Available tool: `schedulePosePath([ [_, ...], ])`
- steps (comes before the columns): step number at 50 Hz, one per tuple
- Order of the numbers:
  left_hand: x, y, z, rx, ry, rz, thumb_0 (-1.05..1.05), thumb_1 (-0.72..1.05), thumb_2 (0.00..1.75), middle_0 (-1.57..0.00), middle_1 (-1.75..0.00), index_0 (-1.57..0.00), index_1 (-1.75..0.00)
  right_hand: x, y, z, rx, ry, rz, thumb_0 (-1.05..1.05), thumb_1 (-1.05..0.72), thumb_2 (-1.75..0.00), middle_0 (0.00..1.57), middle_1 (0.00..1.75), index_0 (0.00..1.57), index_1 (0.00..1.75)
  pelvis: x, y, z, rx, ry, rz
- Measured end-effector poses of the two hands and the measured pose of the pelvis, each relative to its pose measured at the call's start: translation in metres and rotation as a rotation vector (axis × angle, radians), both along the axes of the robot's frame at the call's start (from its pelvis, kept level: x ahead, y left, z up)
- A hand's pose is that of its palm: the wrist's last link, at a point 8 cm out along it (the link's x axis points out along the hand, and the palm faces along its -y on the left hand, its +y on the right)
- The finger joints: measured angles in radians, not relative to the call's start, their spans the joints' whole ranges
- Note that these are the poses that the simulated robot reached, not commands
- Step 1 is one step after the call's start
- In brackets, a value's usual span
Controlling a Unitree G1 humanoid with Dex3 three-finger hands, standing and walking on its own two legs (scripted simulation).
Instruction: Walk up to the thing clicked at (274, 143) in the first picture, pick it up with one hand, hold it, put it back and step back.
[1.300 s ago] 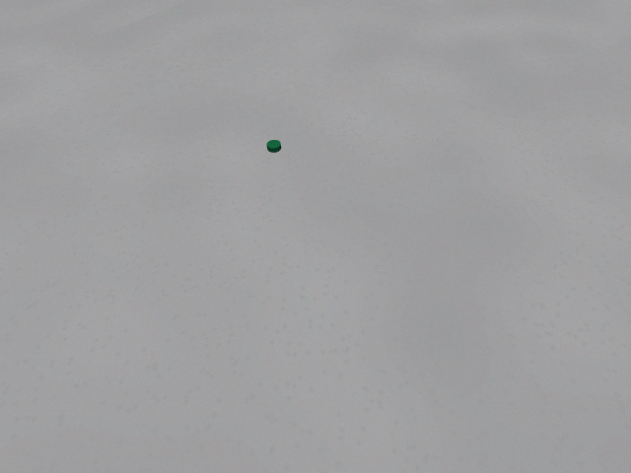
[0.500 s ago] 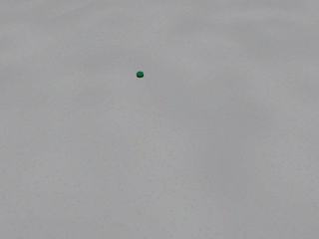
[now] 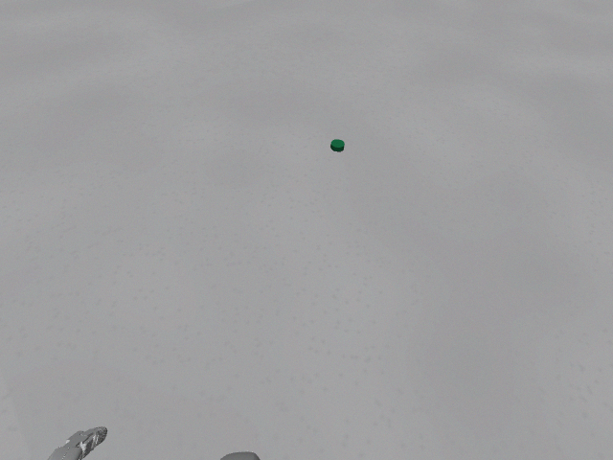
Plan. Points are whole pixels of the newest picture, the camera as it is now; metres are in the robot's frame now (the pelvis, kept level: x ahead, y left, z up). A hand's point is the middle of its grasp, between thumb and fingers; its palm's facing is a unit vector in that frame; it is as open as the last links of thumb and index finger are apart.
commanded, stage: walk up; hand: left
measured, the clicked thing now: (337, 145) +1.72 -0.15 -0.77
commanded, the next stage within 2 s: none
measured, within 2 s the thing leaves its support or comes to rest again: neither
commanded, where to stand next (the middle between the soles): +1.82 -0.58 m, yaw +77 degrees
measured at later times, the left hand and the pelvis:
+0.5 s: hand (110, 410) +0.21 +0.31 -0.14, palm faces +0.28 -0.92 -0.27, open 7.4 cm; pelvis +0.20 +0.00 +0.00, yaw +19 degrees
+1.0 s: hand (226, 369) +0.29 +0.15 -0.17, palm faces +0.61 -0.70 -0.38, open 7.4 cm; pelvis +0.49 -0.07 -0.04, yaw +38 degrees
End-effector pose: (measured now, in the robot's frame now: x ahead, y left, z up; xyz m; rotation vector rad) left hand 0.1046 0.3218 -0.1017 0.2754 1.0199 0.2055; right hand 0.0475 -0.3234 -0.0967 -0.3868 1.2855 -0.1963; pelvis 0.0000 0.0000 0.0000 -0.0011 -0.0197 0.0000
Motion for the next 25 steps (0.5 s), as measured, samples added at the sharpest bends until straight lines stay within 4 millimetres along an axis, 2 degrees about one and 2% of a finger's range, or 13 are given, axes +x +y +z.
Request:
schedulePosePath([
  [5,-0.001,0.046,-0.012,0.015,0.014,0.1,0.0,0.9,0.89,-0.2,-0.3,-0.21,-0.3,0.079,-0.006,0.027,-0.084,-0.114,0.099,0.01,-0.9,-0.9,0.2,0.3,0.21,0.3,0.037,0.015,-0.009,-0.005,-0.025,0.075],
  [7,0.01,0.066,-0.024,0.029,0.006,0.129,0.0,0.9,0.89,-0.2,-0.3,-0.21,-0.3,0.108,-0.008,0.029,-0.145,-0.181,0.125,0.01,-0.9,-0.9,0.2,0.3,0.21,0.3,0.055,0.026,-0.025,-0.007,-0.035,0.097],
  [9,0.024,0.076,-0.035,0.034,0.005,0.141,0.0,0.9,0.89,-0.2,-0.3,-0.2,-0.3,0.128,-0.009,0.027,-0.195,-0.233,0.124,0.01,-0.9,-0.9,0.2,0.3,0.2,0.3,0.068,0.033,-0.038,0.013,-0.048,0.116],
  [13,0.054,0.064,-0.029,-0.027,-0.025,0.128,0.01,0.91,0.89,-0.19,-0.3,-0.2,-0.3,0.152,0.004,0.034,-0.188,-0.213,0.14,0.01,-0.9,-0.9,0.2,0.3,0.2,0.3,0.092,0.032,-0.025,0.036,-0.054,0.15],
  [17,0.071,0.045,-0.017,-0.085,-0.032,0.139,0.0,0.91,0.89,-0.2,-0.3,-0.2,-0.3,0.185,0.017,0.04,-0.159,-0.182,0.21,0.01,-0.9,-0.9,0.2,0.3,0.2,0.3,0.122,0.027,-0.007,0.024,-0.04,0.21],
  [21,0.077,0.033,-0.01,-0.093,-0.01,0.189,0.0,0.91,0.89,-0.2,-0.3,-0.2,-0.3,0.232,0.02,0.037,-0.132,-0.164,0.285,0.01,-0.89,-0.9,0.2,0.3,0.21,0.3,0.156,0.018,-0.001,0.009,-0.025,0.278],
  [25,0.084,0.026,-0.004,-0.058,0.022,0.266,0.0,0.91,0.89,-0.2,-0.3,-0.2,-0.3,0.293,0.012,0.032,-0.116,-0.168,0.348,0.01,-0.89,-0.9,0.21,0.3,0.21,0.3,0.198,0.0,-0.002,0.017,-0.008,0.327],
])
